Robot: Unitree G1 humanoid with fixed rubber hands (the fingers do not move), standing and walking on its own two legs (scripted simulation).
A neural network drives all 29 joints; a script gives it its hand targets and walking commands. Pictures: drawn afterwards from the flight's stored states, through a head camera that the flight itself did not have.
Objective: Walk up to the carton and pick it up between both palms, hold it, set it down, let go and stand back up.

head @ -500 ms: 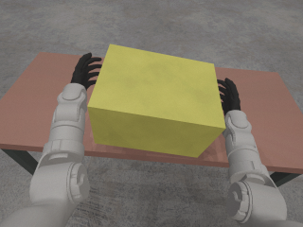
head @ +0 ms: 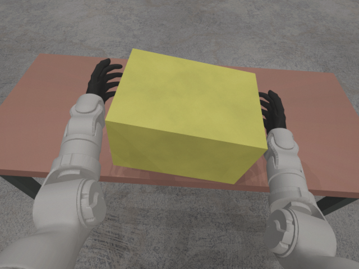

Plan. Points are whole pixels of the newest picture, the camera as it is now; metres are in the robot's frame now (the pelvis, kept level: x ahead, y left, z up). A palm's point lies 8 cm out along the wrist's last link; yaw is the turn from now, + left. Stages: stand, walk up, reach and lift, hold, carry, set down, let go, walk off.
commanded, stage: set down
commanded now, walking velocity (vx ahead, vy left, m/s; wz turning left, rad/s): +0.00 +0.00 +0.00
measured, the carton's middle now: (185, 118) +0.45 +0.00 +0.06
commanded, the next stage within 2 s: none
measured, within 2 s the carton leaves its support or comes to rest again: neither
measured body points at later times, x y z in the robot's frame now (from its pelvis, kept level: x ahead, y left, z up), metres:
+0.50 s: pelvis +0.00 +0.00 +0.00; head +0.07 +0.01 +0.44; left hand +0.47 +0.19 +0.11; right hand +0.43 -0.21 +0.06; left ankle +0.00 +0.12 -0.75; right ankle -0.04 -0.09 -0.75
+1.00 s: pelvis +0.00 +0.00 +0.00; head +0.08 +0.01 +0.44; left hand +0.47 +0.19 +0.09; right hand +0.43 -0.21 +0.06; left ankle +0.00 +0.12 -0.75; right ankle -0.04 -0.09 -0.75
